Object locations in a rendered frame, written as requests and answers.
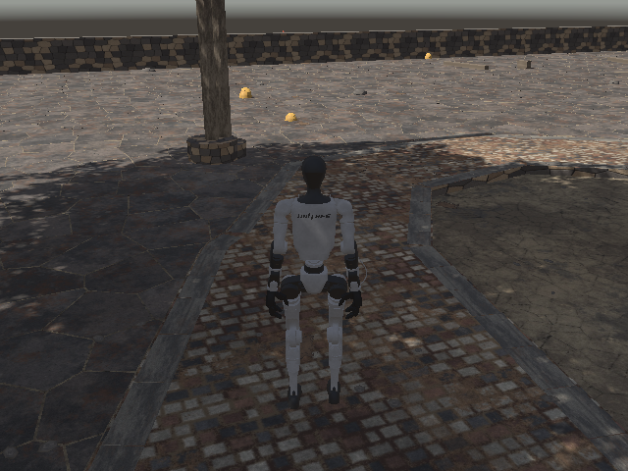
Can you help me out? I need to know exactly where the robot right upper arm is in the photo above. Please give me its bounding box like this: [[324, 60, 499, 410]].
[[335, 198, 355, 254]]

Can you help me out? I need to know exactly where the right robot hand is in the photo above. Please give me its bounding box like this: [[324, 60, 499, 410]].
[[339, 290, 362, 319]]

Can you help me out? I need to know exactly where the robot left thigh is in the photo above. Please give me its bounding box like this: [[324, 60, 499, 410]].
[[281, 275, 302, 347]]

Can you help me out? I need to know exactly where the robot left forearm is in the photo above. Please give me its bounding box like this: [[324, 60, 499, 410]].
[[267, 241, 284, 291]]

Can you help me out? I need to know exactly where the left robot hand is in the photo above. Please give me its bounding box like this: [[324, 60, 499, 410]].
[[266, 290, 288, 319]]

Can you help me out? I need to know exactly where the robot left upper arm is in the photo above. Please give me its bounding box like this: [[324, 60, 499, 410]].
[[273, 198, 293, 254]]

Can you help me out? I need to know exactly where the robot right forearm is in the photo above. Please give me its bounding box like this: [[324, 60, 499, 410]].
[[344, 241, 361, 291]]

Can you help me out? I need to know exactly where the left robot foot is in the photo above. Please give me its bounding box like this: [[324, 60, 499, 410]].
[[288, 384, 302, 409]]

